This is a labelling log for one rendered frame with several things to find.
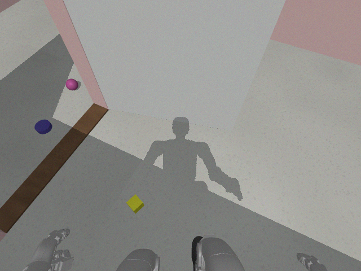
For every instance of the right robot foot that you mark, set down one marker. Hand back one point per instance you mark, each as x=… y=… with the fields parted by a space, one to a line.
x=194 y=253

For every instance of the left robot arm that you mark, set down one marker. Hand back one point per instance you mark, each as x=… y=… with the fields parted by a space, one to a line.
x=38 y=266

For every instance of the right robot hand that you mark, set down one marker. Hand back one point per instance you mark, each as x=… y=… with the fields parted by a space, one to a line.
x=310 y=262

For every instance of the left robot hand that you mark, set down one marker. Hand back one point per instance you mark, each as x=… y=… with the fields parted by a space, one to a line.
x=60 y=260

